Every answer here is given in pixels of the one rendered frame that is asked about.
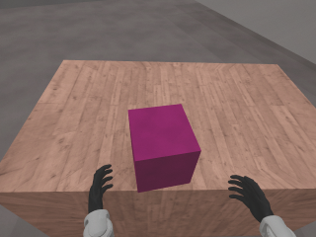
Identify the pedestal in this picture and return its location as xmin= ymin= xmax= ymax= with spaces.
xmin=0 ymin=59 xmax=316 ymax=237

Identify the right robot forearm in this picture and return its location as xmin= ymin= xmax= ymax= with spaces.
xmin=259 ymin=215 xmax=296 ymax=237

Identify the carton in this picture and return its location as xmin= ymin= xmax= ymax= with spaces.
xmin=127 ymin=104 xmax=201 ymax=193

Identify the left robot hand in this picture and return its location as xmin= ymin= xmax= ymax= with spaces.
xmin=88 ymin=164 xmax=113 ymax=213

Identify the left robot forearm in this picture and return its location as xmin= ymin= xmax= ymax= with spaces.
xmin=83 ymin=209 xmax=115 ymax=237

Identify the right robot hand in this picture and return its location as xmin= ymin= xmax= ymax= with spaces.
xmin=228 ymin=175 xmax=274 ymax=223

